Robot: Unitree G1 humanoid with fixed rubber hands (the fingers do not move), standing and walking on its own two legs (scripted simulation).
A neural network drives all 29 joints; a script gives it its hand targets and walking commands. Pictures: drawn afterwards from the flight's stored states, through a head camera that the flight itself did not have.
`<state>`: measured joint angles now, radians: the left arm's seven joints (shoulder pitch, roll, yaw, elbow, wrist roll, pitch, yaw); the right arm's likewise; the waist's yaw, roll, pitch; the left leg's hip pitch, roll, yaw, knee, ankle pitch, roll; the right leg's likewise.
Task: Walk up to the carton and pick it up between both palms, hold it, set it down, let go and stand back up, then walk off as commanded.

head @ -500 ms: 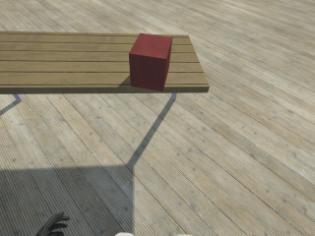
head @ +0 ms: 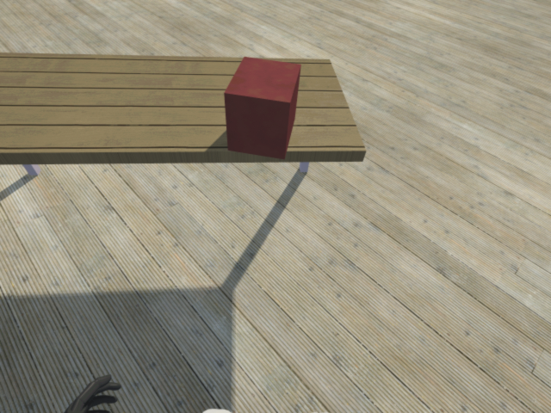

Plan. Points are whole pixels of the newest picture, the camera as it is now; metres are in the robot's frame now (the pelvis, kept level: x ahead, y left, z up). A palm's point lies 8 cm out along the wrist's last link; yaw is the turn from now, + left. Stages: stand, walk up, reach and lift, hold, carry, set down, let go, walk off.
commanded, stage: stand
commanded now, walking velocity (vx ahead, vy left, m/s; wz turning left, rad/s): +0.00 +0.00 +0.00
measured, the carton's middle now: (264, 107) +0.92 +0.04 -0.07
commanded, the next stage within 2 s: none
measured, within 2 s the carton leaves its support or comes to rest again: neither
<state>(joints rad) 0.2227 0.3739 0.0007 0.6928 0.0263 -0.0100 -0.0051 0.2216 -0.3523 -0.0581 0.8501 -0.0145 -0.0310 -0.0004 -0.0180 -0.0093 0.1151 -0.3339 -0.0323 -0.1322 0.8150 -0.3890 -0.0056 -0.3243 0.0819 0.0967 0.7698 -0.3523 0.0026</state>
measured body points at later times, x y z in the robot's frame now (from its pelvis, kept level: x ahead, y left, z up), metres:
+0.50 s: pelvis +0.00 +0.00 +0.00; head +0.01 +0.02 +0.45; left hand +0.14 +0.29 -0.10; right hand +0.09 -0.31 -0.10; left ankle +0.04 +0.13 -0.71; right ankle +0.04 -0.13 -0.71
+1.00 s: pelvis +0.00 +0.00 +0.00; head +0.01 +0.01 +0.45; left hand +0.13 +0.29 -0.10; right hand +0.08 -0.31 -0.10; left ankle +0.04 +0.13 -0.71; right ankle +0.04 -0.13 -0.71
